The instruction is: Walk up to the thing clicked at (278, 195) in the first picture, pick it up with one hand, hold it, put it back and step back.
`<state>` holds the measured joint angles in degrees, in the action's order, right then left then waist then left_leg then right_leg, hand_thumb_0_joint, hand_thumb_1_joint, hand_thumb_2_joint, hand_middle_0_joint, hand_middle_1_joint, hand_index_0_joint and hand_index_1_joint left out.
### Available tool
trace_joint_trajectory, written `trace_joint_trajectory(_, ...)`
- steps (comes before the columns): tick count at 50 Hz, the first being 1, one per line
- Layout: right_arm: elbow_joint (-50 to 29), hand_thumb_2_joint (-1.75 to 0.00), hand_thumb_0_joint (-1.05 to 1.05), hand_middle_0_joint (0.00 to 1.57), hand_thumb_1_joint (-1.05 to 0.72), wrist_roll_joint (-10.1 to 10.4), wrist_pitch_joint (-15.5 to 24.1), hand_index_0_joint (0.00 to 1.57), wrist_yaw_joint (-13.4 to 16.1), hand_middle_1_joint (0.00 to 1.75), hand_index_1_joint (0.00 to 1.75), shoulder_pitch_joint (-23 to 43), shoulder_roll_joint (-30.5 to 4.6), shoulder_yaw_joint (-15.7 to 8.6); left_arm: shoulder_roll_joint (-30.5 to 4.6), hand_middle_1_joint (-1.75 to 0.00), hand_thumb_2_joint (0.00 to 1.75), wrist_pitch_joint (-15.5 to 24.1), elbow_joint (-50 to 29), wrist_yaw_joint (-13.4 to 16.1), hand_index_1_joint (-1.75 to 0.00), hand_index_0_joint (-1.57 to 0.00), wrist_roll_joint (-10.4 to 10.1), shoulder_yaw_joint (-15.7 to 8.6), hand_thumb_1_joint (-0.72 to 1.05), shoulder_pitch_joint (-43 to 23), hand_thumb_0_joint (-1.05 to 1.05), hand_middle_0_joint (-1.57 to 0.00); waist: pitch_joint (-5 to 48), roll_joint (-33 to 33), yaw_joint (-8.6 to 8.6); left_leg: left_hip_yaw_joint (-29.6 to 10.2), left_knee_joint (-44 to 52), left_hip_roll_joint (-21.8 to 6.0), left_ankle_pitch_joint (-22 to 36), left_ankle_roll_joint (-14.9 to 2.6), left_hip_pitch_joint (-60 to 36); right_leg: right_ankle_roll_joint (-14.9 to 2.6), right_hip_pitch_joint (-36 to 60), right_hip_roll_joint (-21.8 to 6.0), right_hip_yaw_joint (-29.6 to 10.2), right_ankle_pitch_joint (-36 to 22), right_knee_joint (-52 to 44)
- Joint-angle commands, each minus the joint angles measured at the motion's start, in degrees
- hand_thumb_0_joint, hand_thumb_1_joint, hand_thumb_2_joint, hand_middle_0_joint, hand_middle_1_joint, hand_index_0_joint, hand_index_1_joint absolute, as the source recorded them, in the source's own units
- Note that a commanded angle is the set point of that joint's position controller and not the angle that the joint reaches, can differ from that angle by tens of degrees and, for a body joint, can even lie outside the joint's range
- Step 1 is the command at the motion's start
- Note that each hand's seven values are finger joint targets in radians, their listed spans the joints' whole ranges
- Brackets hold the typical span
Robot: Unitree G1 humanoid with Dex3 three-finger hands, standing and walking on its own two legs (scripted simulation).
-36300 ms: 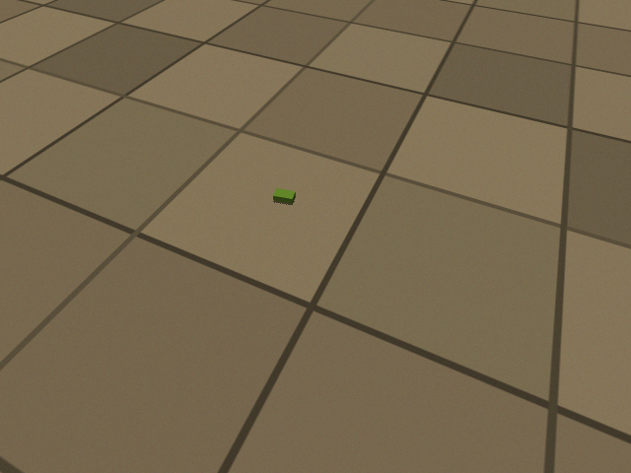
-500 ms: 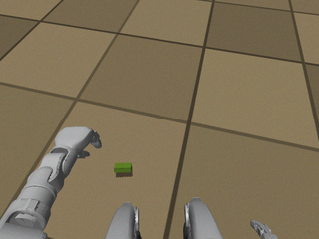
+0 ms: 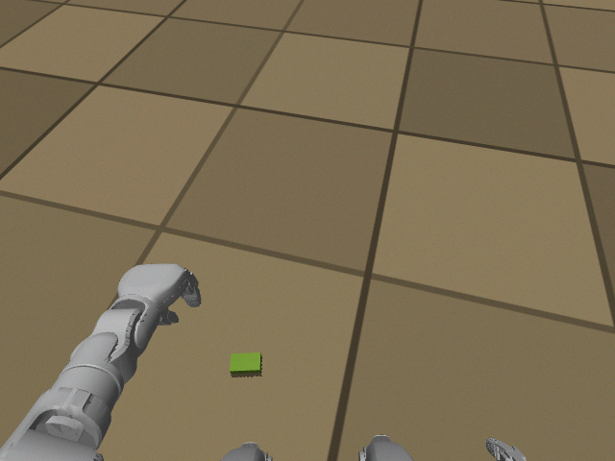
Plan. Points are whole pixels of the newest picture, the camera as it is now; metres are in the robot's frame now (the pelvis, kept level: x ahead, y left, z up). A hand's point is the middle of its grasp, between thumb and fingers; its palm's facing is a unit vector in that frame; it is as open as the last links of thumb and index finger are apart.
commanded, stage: hold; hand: left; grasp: from above
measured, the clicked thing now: (245, 363) +0.46 +0.20 -0.71
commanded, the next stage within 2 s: go down in 0.90 s
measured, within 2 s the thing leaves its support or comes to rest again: neither
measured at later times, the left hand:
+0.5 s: hand (159, 298) +0.34 +0.22 -0.02, palm faces -0.46 -0.01 -0.89, open 5.2 cm
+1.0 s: hand (164, 308) +0.31 +0.20 +0.00, palm faces -0.45 -0.01 -0.89, open 5.2 cm
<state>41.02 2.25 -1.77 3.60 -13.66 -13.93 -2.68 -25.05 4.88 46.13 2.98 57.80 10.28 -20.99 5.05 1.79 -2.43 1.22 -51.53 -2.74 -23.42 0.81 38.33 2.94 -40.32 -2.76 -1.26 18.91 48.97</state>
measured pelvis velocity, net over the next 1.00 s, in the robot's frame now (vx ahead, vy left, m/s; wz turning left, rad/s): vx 0.01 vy -0.01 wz -0.01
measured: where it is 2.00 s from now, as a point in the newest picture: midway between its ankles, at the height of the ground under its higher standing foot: outside the picture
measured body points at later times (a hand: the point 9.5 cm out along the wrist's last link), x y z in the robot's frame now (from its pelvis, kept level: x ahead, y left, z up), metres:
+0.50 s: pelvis +0.02 +0.00 +0.02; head +0.05 -0.02 +0.47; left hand +0.36 +0.22 +0.03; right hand +0.15 -0.26 -0.10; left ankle +0.02 +0.13 -0.69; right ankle +0.05 -0.15 -0.69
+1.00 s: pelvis +0.01 -0.01 +0.03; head +0.02 -0.04 +0.48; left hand +0.33 +0.20 +0.05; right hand +0.15 -0.27 -0.09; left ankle +0.02 +0.13 -0.69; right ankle +0.05 -0.15 -0.69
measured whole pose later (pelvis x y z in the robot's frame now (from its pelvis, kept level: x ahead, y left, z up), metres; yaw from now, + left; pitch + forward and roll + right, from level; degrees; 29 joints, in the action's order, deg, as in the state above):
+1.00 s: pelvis +0.01 -0.01 +0.03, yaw -1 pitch +4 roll +1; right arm 38.2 2.8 -5.2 4.4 -11.3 -14.7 -2.3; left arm -24.7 6.0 35.3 -4.2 57.0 10.9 -14.9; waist 2.8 2.8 0.0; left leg 2.4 -38.4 -2.4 -18.5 1.5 23.6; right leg 2.2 -27.5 -2.9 -1.9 15.7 39.3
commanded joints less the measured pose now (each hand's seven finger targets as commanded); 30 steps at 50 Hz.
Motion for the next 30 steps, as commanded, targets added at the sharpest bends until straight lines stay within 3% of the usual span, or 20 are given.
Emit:
trace_joint_trajectory(1,-6.9,-0.9,0.0,0.2,-0.9,0.2,1.7,0.2,0.6,0.3,0.3,0.7,-8.1,-2.7,-11.6,-0.24,0.06,0.8,-11.2,0.6,-0.17,-1.07,-0.5,-5.0,0.7,-14.1,0.0,-1.0,16.7,1.2,0.6,-1.4,10.8,2.8,12.0,-0.55,-11.6,-3.5,11.3,4.4,2.4,-7.2,-8.3)
trace_joint_trajectory(3,-6.9,-0.9,0.0,0.2,-0.91,0.1,1.4,0.2,0.6,0.3,0.3,0.6,-8.3,-2.8,-12.1,-0.28,0.05,0.9,-13.0,-0.1,-0.2,-1.06,-0.5,-5.0,0.71,-15.4,0.0,-0.99,17.9,1.9,0.59,-1.6,11.3,2.5,15.8,-0.29,-13.8,-3.66,12.1,4.5,2.5,-9.8,-8.4)
trace_joint_trajectory(7,-6.8,-0.9,0.0,0.2,-0.91,0.1,1.1,0.2,0.7,0.3,0.3,0.5,-8.3,-2.6,-12.5,-0.29,0.08,1.7,-13.4,-1.1,-0.21,-1.04,-0.6,-5.4,0.68,-16.8,0.0,-0.96,15.9,0.3,-0.09,-0.9,11.7,2.9,16.3,-0.82,-13.6,-3.37,13.8,4.5,2.1,-11.1,-9.9)
trace_joint_trajectory(13,-7.4,-0.9,0.0,0.2,-0.91,0.0,0.5,0.2,0.6,0.3,0.3,0.8,-8.2,-2.8,-11.9,-0.26,0.09,2.5,-14.3,-2.3,-0.19,-1.06,-0.1,-5.6,0.7,-13.2,0.0,-0.99,16.8,0.5,0.87,-0.4,12.6,2.9,21.4,-0.58,-16.7,-3.55,16.3,4.6,2.3,-15.0,-10.3)
trace_joint_trajectory(18,-8.3,-0.9,0.0,0.2,-0.91,0.1,-0.1,0.2,0.5,0.3,0.3,2.1,-8.0,-2.6,-12.5,-0.25,0.08,2.8,-16.6,-3.2,-0.17,-1.06,-0.8,-5.9,0.7,-13.9,0.0,-0.99,15.1,0.5,1.24,0.0,14.0,3.2,19.1,-0.77,-16.4,-3.32,17.5,4.4,2.1,-13.4,-11.9)
trace_joint_trajectory(30,-9.5,-0.9,0.0,0.2,-0.91,0.4,-1.1,0.2,0.8,0.3,0.3,3.7,-8.3,-2.6,-12.3,-0.26,0.08,1.9,-17.4,-3.4,-0.19,-1.05,-0.1,-6.2,0.69,-12.1,0.0,-0.98,13.8,-1.4,1.7,0.4,15.4,3.5,19.2,-1.13,-18.2,-3.0,19.1,4.1,1.8,-13.9,-13.5)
